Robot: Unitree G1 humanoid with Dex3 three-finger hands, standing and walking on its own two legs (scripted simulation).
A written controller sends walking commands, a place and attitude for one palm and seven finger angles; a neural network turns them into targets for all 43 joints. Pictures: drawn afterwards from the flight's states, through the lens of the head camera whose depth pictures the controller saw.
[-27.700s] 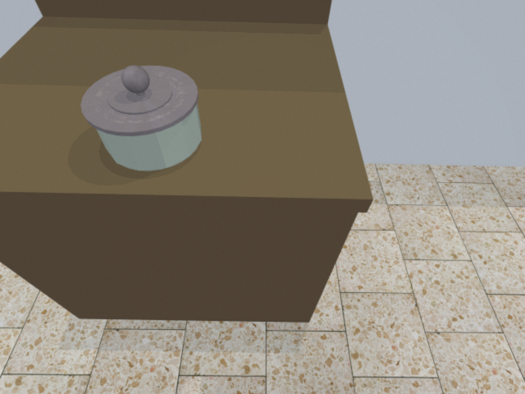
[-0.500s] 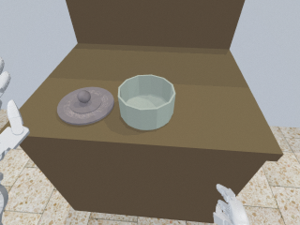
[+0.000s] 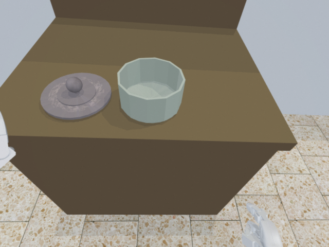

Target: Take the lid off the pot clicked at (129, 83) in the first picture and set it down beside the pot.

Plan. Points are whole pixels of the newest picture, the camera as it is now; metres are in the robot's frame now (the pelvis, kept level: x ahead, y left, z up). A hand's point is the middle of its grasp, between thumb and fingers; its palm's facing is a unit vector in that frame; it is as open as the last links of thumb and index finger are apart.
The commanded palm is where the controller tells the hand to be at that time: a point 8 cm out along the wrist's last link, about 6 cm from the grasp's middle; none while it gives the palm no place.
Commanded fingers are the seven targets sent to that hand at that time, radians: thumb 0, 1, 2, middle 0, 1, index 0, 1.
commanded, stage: step back with the hand held close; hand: left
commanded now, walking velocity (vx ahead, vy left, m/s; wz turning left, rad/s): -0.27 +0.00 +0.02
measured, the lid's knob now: (74, 84) +0.50 +0.30 +0.09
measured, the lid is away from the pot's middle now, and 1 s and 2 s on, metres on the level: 0.22 0.22 0.22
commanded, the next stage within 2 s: stop stepping back and stand still in 0.84 s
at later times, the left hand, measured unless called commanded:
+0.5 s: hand out of the picture +0.14 +0.23 +0.26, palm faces +0.47 -0.77 -0.43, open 7.4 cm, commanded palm +0.06 +0.28 +0.26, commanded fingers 0.00 0.90 0.90 -0.20 -0.30 -0.20 -0.30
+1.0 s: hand out of the picture +0.05 +0.26 +0.23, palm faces +0.40 -0.86 -0.33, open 7.4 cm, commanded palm -0.04 +0.31 +0.26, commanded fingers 0.00 0.90 0.90 -0.20 -0.30 -0.20 -0.30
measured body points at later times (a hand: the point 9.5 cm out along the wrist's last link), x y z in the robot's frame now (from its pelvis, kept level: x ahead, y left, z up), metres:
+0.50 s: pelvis -0.07 +0.00 +0.00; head -0.03 +0.03 +0.44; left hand +0.11 +0.27 +0.28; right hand +0.11 -0.23 -0.08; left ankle +0.01 +0.08 -0.73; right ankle -0.04 -0.14 -0.73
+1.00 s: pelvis -0.18 +0.04 -0.02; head -0.17 +0.08 +0.42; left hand +0.02 +0.31 +0.25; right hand -0.03 -0.23 -0.08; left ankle +0.01 +0.08 -0.73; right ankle -0.10 -0.15 -0.68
